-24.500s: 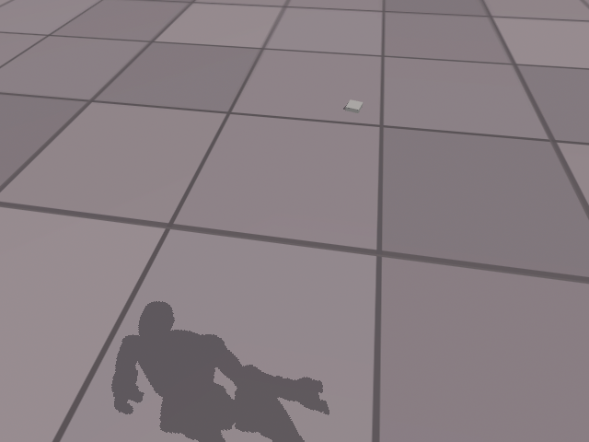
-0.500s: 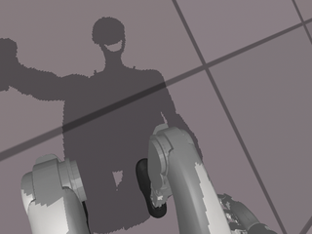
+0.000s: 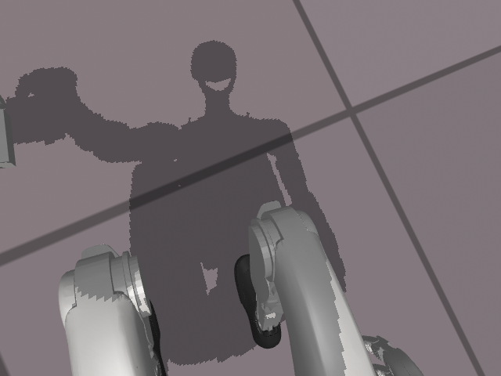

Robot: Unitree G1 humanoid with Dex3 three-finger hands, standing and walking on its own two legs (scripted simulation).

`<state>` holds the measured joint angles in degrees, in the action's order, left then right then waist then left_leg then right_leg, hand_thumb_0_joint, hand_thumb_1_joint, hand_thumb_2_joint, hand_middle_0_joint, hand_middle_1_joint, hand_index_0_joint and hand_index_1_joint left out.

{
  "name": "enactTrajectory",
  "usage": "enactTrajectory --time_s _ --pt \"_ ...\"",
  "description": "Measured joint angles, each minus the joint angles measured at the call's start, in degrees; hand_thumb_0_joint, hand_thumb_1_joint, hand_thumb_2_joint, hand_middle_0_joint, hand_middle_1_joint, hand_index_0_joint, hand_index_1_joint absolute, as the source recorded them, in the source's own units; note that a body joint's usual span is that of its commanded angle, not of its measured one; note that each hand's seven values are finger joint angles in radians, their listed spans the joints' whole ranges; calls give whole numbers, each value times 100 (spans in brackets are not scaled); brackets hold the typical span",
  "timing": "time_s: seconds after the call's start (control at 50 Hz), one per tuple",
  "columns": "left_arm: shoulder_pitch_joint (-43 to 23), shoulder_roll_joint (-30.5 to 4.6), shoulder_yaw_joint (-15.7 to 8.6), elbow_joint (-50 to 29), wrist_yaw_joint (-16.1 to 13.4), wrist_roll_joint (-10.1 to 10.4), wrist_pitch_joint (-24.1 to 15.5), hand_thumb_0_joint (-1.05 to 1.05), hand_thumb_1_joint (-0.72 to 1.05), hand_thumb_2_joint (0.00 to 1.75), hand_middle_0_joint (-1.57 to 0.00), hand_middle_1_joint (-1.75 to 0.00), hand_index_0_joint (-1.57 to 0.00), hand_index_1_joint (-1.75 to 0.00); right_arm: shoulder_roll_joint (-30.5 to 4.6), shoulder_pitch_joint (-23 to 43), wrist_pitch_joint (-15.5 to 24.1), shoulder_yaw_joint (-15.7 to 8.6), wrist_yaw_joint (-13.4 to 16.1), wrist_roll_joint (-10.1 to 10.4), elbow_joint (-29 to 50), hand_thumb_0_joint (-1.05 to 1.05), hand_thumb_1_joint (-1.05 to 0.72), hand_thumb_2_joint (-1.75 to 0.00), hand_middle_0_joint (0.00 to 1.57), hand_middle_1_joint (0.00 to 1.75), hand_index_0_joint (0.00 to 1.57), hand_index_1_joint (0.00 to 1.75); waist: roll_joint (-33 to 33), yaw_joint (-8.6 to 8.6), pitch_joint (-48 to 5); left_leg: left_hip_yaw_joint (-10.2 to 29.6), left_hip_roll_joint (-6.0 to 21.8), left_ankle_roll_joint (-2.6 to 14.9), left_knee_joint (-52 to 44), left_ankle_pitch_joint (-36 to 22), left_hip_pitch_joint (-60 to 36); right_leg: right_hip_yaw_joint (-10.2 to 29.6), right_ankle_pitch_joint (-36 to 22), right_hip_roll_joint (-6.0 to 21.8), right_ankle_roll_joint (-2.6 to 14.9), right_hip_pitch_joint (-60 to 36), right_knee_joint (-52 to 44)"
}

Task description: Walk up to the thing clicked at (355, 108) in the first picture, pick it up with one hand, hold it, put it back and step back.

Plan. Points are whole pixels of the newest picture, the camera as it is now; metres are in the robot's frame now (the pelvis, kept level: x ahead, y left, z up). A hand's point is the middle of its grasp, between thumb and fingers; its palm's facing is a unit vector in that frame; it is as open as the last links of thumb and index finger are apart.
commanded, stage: lift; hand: left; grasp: from above
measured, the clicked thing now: out of the picture +0.49 +0.33 -0.19
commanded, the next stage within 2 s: hold in 1.48 s
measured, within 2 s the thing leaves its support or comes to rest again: neither
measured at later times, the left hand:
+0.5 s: hand out of the picture +0.41 +0.33 +0.01, palm faces -0.45 -0.07 -0.89, open 10.5 cm
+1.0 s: hand out of the picture +0.34 +0.29 +0.22, palm faces -0.45 -0.09 -0.89, open 10.6 cm
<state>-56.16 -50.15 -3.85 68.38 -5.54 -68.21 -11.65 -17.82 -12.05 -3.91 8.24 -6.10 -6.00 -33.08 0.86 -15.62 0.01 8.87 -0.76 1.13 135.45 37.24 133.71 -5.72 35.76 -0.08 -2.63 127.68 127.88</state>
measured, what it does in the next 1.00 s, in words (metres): rises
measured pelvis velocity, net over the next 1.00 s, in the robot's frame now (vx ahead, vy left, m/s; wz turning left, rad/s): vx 0.03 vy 0.00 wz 0.13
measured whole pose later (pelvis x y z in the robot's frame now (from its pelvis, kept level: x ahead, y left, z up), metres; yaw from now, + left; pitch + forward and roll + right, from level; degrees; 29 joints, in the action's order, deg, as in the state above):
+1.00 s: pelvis +0.03 +0.00 +0.29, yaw +7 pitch +20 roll -3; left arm -21.4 -29.1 6.7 44.4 -3.9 -58.3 -6.4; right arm -14.0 -12.4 -1.3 -0.8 3.0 2.0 -40.5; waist 2.8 -4.8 -9.4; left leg 1.7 1.6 0.6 78.5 30.1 68.4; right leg -0.7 27.9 -0.3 -1.8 66.8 74.9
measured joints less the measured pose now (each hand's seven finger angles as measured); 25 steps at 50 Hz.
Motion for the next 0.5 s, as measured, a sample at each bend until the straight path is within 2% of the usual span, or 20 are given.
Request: enactTrajectory --time_s 0.12,0.2,0.34,0.5 --pt "482 232 -26 -652 361 248 -78 -1 7 7 -77 -24 -81 -21 -11 -18 -174 -233 77 116 -54 0 -91 -90 21 30 20 30 109 184 -208 -98 -14 9 -326 -19 -232 72 18 46 7 -201 -254" --pt "777 381 18 -976 499 416 -180 -1 6 9 -76 -25 -80 -22 10 38 -250 -394 141 191 -112 0 -91 -90 21 30 20 30 116 327 -407 -195 7 22 -577 -7 -477 153 30 53 -7 -391 -446" --pt "1264 668 175 -1441 528 602 -216 -1 6 11 -75 -27 -79 -24 85 223 -258 -629 245 344 -158 0 -91 -90 21 30 20 30 141 580 -737 -354 39 48 -1102 0 -1037 283 34 66 -21 -866 -886" --pt "1825 1009 370 -2023 532 819 30 -1 6 13 -73 -30 -77 -28 239 414 -200 -746 388 521 -153 0 -90 -90 21 30 20 30 178 808 -904 -463 83 50 -1902 -33 -2006 362 -29 62 -41 -1756 -1633"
